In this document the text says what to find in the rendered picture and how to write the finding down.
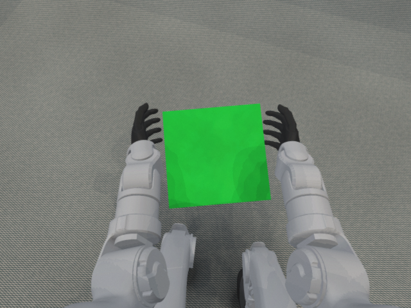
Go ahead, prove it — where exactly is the right robot hand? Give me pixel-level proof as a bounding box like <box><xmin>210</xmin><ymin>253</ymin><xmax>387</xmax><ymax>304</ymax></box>
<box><xmin>263</xmin><ymin>105</ymin><xmax>300</xmax><ymax>151</ymax></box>

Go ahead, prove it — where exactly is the robot left upper arm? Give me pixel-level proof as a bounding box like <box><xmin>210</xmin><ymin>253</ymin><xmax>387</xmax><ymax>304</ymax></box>
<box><xmin>64</xmin><ymin>244</ymin><xmax>170</xmax><ymax>308</ymax></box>

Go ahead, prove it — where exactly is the right robot shin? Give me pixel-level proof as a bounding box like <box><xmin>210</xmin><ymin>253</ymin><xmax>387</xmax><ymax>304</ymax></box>
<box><xmin>243</xmin><ymin>242</ymin><xmax>277</xmax><ymax>308</ymax></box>

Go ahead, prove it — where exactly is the robot right forearm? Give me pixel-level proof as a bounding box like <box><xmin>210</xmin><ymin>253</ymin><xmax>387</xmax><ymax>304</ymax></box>
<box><xmin>275</xmin><ymin>141</ymin><xmax>370</xmax><ymax>292</ymax></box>

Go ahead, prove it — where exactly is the robot left forearm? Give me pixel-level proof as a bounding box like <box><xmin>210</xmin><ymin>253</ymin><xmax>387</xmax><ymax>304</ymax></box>
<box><xmin>91</xmin><ymin>140</ymin><xmax>164</xmax><ymax>292</ymax></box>

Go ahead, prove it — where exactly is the carton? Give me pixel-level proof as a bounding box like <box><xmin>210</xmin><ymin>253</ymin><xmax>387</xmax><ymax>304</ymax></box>
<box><xmin>162</xmin><ymin>103</ymin><xmax>271</xmax><ymax>209</ymax></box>

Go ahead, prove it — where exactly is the left robot hand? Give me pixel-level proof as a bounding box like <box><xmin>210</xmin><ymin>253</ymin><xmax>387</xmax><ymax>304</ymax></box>
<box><xmin>131</xmin><ymin>103</ymin><xmax>162</xmax><ymax>145</ymax></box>

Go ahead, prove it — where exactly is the robot right upper arm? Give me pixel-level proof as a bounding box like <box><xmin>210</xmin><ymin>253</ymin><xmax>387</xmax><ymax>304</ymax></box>
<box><xmin>285</xmin><ymin>245</ymin><xmax>400</xmax><ymax>308</ymax></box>

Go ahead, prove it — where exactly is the left robot thigh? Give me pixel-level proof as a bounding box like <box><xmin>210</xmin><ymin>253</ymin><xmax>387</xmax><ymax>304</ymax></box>
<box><xmin>154</xmin><ymin>230</ymin><xmax>196</xmax><ymax>308</ymax></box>

